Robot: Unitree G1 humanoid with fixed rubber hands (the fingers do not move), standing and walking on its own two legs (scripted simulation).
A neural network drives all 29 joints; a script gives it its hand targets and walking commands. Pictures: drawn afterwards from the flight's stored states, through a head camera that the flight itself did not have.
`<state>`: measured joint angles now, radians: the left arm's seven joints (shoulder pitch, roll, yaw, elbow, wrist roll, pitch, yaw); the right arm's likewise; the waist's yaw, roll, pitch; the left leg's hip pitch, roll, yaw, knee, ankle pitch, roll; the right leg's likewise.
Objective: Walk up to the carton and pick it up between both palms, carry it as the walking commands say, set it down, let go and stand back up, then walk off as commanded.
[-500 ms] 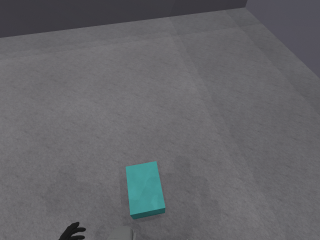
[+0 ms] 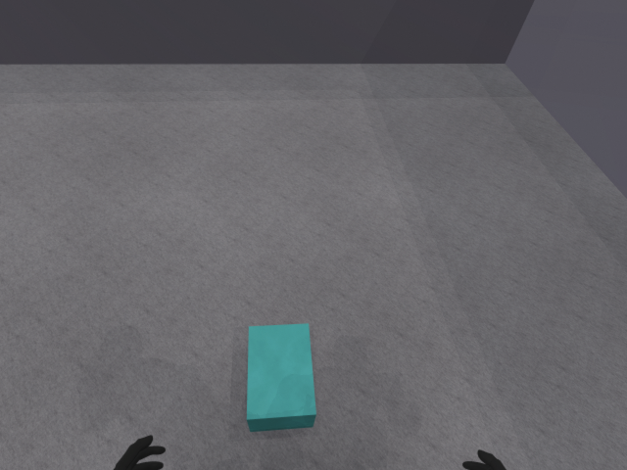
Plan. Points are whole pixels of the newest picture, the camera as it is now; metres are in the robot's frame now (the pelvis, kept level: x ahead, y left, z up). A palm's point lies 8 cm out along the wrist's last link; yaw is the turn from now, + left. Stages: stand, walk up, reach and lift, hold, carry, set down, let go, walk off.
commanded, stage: walk up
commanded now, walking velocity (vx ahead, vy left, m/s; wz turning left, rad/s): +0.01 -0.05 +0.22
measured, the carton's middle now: (280, 376) +0.46 +0.06 -0.68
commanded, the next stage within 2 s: none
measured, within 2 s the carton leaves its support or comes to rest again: neither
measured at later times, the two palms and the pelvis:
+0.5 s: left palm out of the picture +0.05 +0.24 -0.07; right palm out of the picture +0.05 -0.27 -0.12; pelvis -0.04 -0.02 +0.02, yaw +4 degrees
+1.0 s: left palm out of the picture +0.03 +0.29 -0.11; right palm out of the picture +0.04 -0.21 -0.10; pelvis -0.06 +0.04 +0.01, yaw +5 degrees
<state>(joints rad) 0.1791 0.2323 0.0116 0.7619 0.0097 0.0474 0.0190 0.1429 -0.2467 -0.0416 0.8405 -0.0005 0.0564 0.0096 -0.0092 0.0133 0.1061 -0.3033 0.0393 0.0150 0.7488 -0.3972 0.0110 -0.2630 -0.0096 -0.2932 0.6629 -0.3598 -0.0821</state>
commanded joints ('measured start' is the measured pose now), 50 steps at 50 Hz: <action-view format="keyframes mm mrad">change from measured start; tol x32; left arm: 1 -119 124 56 -101 10 14 -18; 50 99 47 22 46 7 -6 -21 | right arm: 1 186 -236 -64 -58 -35 -53 -24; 50 51 -115 -7 -70 -30 -39 -16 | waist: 1 -49 207 -66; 31 77 -295 -130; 38 3 198 -160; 50 28 148 -16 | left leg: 1 110 345 -598 -439 613 243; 13 -93 160 -362 -417 345 145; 17 -364 -47 -24 259 -219 -33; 23 -324 -32 -66 499 21 -80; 34 15 -52 97 -303 162 -20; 38 187 266 -411 -410 654 124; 42 81 203 -392 -558 -21 113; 50 -23 143 -264 -473 160 116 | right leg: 1 -209 0 314 384 -319 97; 14 167 11 213 -170 -29 96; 17 190 -602 763 -448 202 -94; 25 193 -378 403 -330 532 -49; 36 126 -199 238 -62 330 49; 39 -99 -7 268 137 -252 92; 50 71 19 220 -195 15 83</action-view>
